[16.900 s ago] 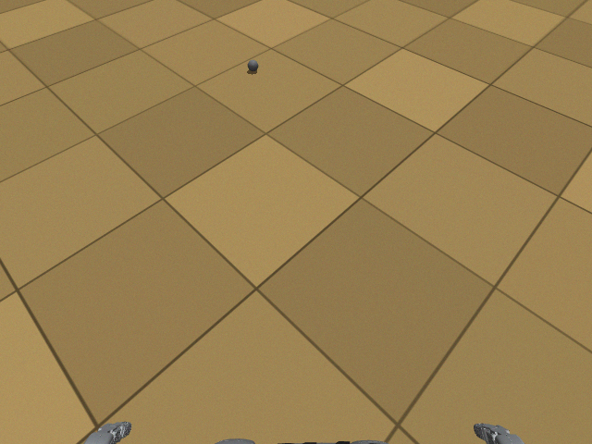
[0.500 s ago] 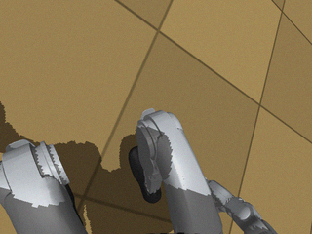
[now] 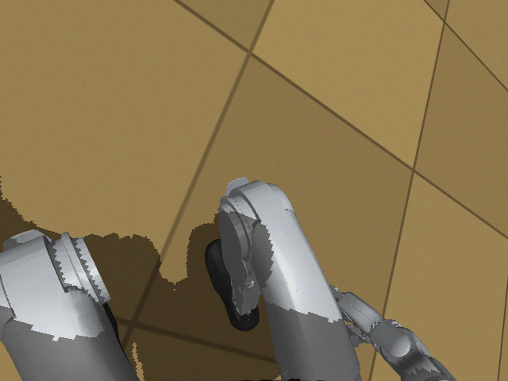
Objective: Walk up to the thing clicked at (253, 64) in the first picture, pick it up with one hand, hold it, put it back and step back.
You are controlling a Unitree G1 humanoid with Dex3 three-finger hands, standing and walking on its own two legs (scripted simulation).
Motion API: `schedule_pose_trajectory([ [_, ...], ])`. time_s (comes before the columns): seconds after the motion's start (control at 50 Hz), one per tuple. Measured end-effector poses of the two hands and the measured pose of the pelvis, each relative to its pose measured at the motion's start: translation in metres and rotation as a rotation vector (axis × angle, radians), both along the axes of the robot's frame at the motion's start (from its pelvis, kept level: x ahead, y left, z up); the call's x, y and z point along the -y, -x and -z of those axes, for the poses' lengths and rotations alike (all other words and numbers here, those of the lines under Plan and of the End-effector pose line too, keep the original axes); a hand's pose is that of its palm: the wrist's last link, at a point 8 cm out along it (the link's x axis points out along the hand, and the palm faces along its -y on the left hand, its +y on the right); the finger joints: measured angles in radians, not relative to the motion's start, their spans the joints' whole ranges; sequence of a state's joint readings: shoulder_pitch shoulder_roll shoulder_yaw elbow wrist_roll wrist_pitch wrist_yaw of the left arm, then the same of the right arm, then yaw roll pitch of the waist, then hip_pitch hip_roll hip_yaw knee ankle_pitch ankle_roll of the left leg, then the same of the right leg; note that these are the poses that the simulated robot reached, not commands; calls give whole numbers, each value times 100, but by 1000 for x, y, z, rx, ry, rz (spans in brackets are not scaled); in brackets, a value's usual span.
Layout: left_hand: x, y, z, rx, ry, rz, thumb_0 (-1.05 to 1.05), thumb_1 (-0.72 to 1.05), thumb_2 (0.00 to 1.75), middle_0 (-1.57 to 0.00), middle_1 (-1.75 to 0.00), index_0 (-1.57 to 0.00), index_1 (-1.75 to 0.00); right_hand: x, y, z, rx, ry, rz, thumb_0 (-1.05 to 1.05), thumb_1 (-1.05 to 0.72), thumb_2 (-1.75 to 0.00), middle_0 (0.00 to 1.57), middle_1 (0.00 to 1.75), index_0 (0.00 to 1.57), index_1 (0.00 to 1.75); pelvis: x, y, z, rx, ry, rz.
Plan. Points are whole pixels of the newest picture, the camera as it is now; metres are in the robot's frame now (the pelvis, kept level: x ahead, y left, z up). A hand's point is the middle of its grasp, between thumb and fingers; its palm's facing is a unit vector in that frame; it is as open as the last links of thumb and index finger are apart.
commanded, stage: close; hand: left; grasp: from above
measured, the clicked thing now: out of the picture +0.41 +0.36 -0.27
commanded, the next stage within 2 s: settle in 1.08 s
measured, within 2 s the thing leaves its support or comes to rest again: leaves its support in 1.46 s
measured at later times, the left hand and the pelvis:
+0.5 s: hand out of the picture +0.40 +0.35 -0.25, palm faces -0.42 -0.18 -0.89, open 10.5 cm; pelvis +0.00 +0.00 +0.00, yaw +0 degrees
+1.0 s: hand out of the picture +0.39 +0.35 -0.25, palm faces -0.43 -0.18 -0.88, open 8.5 cm; pelvis +0.00 +0.00 +0.00, yaw +0 degrees
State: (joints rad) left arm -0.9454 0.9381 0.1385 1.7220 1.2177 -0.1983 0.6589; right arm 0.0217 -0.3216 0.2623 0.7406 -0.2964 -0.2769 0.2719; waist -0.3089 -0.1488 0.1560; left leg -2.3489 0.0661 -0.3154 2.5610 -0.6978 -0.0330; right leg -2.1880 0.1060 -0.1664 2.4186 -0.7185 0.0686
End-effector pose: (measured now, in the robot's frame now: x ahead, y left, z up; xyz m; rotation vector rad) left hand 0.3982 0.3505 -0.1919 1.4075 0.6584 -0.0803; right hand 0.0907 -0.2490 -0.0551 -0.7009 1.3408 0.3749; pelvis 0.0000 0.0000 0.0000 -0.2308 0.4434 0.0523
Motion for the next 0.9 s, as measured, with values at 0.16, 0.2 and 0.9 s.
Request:
schedule_pose_trajectory([
  [0.16,-1,4,4,-18,20,5,0,-18,70,-25,-94,-30,-89,-4,2,3,-17,-7,-4,0,-90,-89,20,30,20,30,0,0,0,3,1,-3],
  [0.2,-1,4,4,-15,19,18,0,-16,69,-27,-93,-32,-88,-4,2,3,-22,-7,-10,0,-90,-89,20,30,20,30,0,0,0,4,0,-2],
  [0.9,-2,3,2,-8,6,36,0,27,40,-62,-69,-68,-62,-2,9,4,-38,-2,-16,0,-89,-89,20,30,20,30,1,2,1,13,-2,1],
])
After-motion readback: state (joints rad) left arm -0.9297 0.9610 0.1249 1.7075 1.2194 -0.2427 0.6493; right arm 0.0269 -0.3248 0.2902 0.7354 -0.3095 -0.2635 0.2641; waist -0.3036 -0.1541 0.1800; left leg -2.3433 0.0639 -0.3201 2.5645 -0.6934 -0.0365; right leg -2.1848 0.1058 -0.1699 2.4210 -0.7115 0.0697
